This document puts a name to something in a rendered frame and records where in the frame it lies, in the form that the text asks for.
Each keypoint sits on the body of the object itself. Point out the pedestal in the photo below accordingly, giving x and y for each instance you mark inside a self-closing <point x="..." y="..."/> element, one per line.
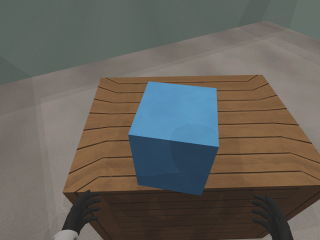
<point x="262" y="151"/>

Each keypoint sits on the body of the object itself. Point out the robot left hand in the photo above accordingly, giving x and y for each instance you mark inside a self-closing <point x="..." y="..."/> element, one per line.
<point x="75" y="219"/>

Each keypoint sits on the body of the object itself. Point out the robot left forearm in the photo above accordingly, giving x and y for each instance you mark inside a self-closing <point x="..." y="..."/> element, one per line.
<point x="66" y="235"/>

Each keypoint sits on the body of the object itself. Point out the carton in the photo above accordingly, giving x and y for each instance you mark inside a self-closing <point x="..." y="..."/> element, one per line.
<point x="174" y="137"/>

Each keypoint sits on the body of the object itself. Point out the robot right hand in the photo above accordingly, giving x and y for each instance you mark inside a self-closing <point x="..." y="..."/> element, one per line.
<point x="277" y="224"/>

